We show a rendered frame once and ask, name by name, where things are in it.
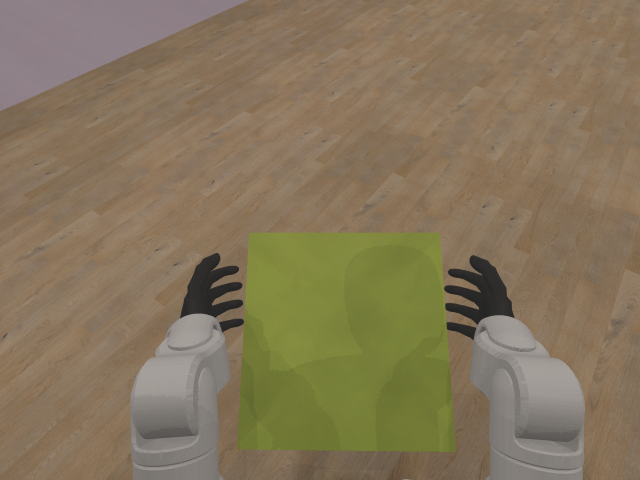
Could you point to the carton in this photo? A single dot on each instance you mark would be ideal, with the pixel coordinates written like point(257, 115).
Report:
point(345, 344)

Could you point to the right robot forearm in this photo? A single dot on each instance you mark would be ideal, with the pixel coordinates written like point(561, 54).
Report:
point(537, 408)

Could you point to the robot left hand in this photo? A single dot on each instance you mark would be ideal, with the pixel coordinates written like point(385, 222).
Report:
point(200, 297)

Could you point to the robot right hand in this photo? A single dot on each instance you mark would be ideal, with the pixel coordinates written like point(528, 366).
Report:
point(492, 299)

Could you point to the left robot forearm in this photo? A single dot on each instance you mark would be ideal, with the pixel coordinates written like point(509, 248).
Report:
point(173, 403)

